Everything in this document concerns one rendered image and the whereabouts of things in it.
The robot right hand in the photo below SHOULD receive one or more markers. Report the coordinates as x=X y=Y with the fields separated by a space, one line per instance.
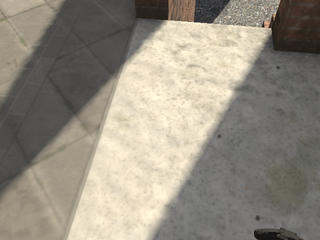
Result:
x=275 y=234

